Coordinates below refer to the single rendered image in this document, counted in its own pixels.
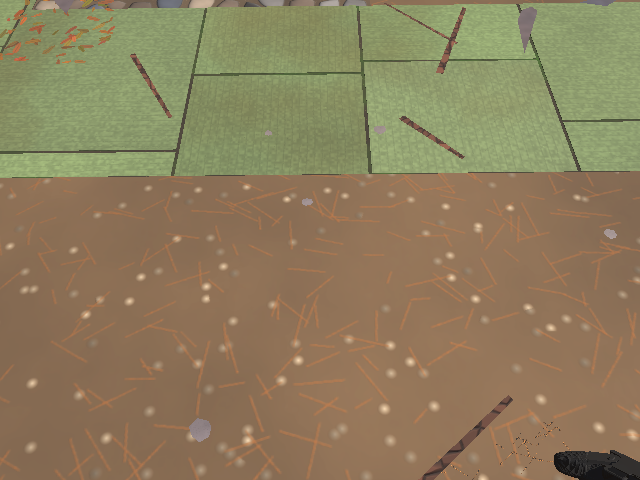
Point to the robot right hand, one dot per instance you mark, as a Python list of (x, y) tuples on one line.
[(597, 466)]

